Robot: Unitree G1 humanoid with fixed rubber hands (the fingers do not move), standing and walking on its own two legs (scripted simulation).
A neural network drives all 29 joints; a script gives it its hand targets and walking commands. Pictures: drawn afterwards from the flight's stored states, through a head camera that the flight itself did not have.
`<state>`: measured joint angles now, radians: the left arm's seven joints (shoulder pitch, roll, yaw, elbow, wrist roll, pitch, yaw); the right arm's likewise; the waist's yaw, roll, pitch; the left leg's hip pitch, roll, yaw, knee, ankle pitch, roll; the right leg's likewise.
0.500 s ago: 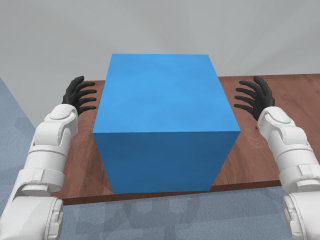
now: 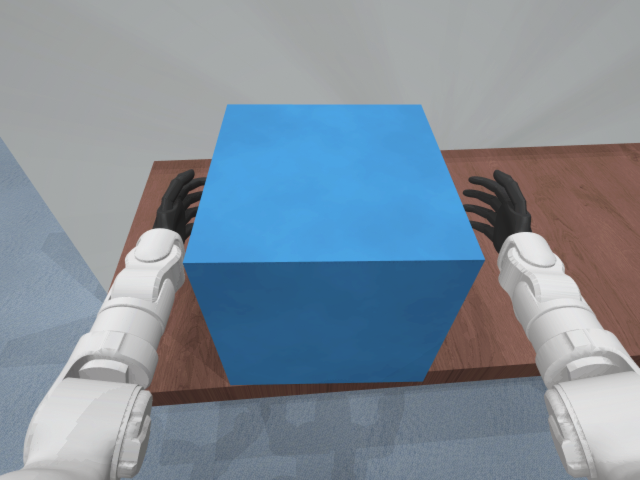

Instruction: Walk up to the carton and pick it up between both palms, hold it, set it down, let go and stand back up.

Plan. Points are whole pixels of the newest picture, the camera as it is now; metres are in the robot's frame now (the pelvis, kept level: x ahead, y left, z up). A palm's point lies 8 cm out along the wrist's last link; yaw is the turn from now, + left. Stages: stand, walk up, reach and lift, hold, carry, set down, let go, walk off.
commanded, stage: reach and lift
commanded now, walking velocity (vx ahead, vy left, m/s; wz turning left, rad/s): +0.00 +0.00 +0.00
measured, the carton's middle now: (326, 244) +0.44 +0.02 +0.07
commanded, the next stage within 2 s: none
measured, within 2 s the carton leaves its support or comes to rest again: leaves its support in 1.98 s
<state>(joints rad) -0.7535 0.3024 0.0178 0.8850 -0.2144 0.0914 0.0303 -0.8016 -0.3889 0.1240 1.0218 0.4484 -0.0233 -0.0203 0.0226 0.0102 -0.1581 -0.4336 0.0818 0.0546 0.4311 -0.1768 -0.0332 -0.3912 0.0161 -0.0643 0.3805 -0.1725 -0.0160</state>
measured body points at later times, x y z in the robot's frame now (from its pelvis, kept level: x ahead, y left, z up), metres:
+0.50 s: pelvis -0.01 +0.00 +0.00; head +0.01 +0.01 +0.45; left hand +0.42 +0.21 +0.12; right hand +0.44 -0.17 +0.11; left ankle +0.01 +0.14 -0.74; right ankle +0.00 -0.11 -0.74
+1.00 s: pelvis +0.00 +0.00 +0.00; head +0.01 +0.01 +0.45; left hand +0.42 +0.20 +0.12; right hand +0.44 -0.17 +0.12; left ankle +0.01 +0.14 -0.74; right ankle +0.00 -0.11 -0.74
